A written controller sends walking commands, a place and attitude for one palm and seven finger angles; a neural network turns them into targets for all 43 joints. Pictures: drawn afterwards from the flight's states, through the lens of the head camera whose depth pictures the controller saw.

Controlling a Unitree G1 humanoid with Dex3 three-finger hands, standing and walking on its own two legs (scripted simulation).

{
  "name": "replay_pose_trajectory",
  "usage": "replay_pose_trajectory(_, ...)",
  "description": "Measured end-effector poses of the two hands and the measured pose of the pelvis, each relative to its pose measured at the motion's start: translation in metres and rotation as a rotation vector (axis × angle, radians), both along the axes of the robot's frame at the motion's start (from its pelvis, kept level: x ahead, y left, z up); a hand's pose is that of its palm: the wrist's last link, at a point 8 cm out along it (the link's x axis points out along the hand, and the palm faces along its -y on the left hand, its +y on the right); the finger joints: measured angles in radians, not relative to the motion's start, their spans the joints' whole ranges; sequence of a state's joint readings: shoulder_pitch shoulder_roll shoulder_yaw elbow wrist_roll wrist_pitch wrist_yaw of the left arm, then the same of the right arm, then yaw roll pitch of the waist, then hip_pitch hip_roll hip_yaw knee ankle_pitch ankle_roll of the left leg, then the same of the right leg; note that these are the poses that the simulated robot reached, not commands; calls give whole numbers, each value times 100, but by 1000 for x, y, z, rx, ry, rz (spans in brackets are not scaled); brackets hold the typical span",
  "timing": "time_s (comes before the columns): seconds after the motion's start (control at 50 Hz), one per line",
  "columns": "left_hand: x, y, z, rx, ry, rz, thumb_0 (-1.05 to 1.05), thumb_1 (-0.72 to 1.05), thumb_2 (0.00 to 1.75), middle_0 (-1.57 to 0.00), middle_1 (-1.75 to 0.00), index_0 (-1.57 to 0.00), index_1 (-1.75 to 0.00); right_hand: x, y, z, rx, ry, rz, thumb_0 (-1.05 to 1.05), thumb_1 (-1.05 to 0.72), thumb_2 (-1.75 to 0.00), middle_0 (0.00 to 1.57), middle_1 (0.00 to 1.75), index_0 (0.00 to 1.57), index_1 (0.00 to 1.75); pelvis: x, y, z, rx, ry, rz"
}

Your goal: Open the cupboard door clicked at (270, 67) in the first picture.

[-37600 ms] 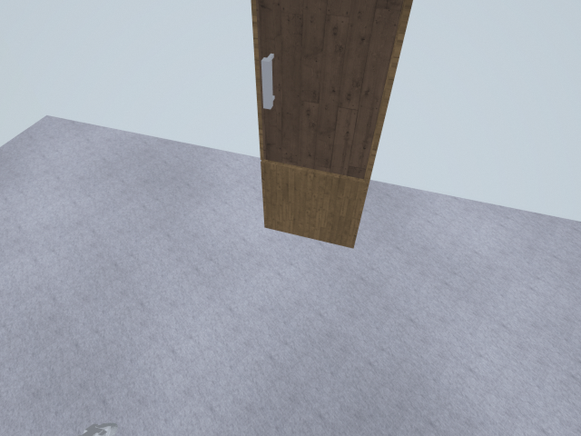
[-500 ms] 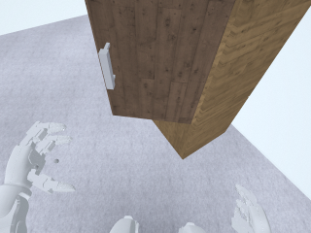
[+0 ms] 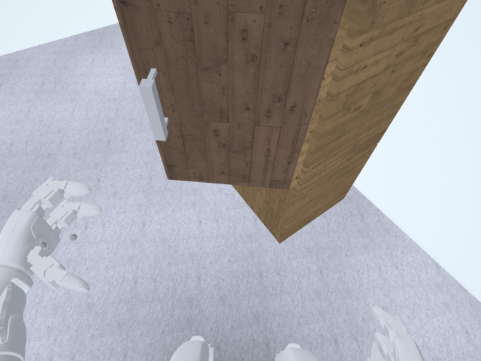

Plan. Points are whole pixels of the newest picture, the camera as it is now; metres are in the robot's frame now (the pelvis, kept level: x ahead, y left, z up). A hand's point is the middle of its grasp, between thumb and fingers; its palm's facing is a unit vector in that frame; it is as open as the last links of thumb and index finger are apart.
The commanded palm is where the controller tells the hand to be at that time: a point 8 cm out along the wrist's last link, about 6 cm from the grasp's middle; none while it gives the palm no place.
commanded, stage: raise the hand with hooked fingers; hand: left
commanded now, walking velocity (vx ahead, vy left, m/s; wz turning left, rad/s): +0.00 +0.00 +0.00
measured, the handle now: (157, 105) +0.60 +0.21 +0.04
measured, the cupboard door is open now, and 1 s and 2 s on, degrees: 50 50 50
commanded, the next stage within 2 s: move the hooked fingers beside the handle in 0.34 s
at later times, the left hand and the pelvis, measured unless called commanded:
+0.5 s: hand (71, 238) +0.28 +0.27 +0.06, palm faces -0.02 -1.00 -0.03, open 14.0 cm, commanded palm +0.27 +0.31 +0.06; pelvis +0.00 +0.00 +0.00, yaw +0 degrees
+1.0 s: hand (96, 183) +0.38 +0.27 +0.05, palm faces -0.04 -1.00 -0.03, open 14.0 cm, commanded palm +0.36 +0.32 +0.05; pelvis +0.00 +0.00 -0.01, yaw -1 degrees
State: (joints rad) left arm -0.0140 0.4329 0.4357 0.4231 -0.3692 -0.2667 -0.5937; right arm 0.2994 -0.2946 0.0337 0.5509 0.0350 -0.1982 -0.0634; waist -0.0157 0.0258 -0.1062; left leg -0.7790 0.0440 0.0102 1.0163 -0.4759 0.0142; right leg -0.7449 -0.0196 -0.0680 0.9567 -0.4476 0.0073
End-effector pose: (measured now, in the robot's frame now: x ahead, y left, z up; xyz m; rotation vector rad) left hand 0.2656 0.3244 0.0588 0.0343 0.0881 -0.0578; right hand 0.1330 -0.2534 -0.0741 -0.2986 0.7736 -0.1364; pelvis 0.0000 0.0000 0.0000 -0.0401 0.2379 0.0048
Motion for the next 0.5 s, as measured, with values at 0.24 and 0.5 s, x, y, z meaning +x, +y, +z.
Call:
replay_pose_trajectory(0.24,-3,-5,-2,7,-29,23,-2,-49,30,-30,-120,-30,-120,-1,-1,1,3,-6,-1,2,-90,-90,20,30,20,30,-3,-3,-1,1,-7,0)
replay_pose_trajectory(0.5,-5,1,1,-7,-40,35,-2,-50,30,-30,-120,-30,-120,10,8,-1,20,-35,29,2,-90,-90,20,30,20,30,-4,-3,-3,0,-7,5)
